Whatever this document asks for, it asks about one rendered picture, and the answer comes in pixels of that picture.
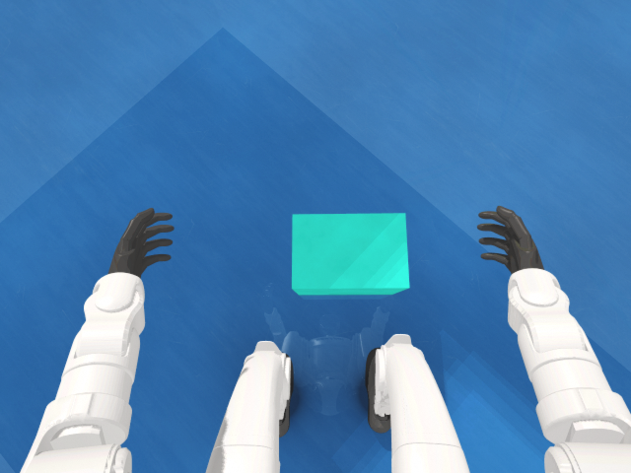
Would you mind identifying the robot left forearm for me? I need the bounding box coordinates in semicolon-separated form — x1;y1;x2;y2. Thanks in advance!
20;272;145;473

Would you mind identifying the carton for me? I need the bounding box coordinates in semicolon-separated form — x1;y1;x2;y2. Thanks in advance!
292;213;409;296

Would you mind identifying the right robot upper arm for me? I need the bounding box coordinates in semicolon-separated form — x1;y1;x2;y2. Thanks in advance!
544;441;631;473

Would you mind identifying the robot left hand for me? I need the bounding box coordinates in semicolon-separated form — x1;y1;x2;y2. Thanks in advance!
108;208;174;279

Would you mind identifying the left robot foot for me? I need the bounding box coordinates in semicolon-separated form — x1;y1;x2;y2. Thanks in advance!
279;354;294;438

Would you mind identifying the robot right forearm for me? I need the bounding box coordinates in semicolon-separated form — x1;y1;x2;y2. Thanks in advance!
508;268;631;444

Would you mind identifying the robot right hand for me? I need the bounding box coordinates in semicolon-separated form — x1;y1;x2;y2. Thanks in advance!
477;206;544;274

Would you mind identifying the robot right thigh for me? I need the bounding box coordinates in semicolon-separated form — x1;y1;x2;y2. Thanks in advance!
376;343;470;473

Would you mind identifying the left robot upper arm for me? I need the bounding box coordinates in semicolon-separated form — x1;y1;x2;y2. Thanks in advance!
25;443;132;473

